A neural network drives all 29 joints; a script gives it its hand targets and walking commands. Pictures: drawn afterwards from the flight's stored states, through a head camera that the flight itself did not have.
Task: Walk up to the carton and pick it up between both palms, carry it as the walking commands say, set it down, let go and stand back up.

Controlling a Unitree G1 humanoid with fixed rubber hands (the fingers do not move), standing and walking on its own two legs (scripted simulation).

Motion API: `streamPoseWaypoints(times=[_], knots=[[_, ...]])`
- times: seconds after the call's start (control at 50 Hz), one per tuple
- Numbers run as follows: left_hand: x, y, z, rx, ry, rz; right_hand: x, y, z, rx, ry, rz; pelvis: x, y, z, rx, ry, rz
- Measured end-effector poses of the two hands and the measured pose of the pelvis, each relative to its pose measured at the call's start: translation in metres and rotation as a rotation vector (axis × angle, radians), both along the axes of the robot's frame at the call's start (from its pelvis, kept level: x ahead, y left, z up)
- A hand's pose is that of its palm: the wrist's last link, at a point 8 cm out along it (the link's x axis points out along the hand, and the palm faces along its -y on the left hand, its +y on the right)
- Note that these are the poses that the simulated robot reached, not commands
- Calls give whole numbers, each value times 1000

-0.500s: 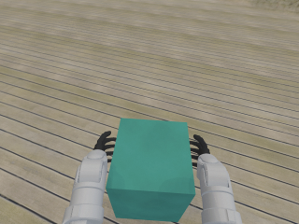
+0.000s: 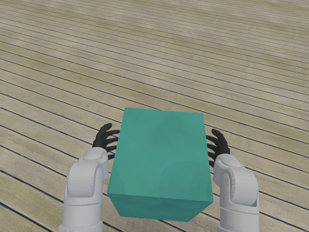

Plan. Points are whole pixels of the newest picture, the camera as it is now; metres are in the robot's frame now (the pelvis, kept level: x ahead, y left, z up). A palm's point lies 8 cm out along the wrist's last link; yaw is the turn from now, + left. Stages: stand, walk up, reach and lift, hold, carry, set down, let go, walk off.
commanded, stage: carry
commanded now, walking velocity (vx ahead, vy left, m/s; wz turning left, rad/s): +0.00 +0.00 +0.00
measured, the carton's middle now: (158, 168) +0.29 -0.01 +0.00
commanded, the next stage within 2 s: none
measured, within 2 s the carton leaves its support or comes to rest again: neither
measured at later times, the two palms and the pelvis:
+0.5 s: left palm (93, 173) +0.22 +0.13 +0.11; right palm (234, 184) +0.20 -0.16 +0.11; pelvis -0.05 +0.00 +0.01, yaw -1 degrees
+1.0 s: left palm (91, 171) +0.22 +0.14 +0.11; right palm (228, 178) +0.22 -0.15 +0.11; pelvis -0.04 +0.00 +0.02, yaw -1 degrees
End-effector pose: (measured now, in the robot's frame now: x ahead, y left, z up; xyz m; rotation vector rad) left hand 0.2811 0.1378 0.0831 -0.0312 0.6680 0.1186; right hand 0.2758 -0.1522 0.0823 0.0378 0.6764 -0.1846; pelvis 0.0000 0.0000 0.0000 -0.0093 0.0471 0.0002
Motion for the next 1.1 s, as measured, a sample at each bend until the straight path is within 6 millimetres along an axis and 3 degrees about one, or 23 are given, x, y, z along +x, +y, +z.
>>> streamPoseWaypoints(times=[0.18, 0.32, 0.5, 0.76, 1.1], knots=[[-41, 18, 16, -9, 46, 20, -35, 18, 20, -18, 46, 24, -23, 11, 11, -7, 0, -11], [-52, 5, 29, 13, 28, 14, -47, 5, 28, 11, 28, 13, -38, 2, 13, -9, 10, -17], [-66, -4, 27, 22, 51, -24, -71, -4, 25, 11, 52, -18, -51, 2, 13, -2, 1, -13], [-69, 7, 23, 9, 54, 1, -67, 7, 24, -5, 54, 7, -53, 5, 14, 0, 12, -13], [-53, 1, 24, 16, 47, -8, -53, 1, 24, 1, 48, -1, -39, 3, 15, 1, 12, -13]])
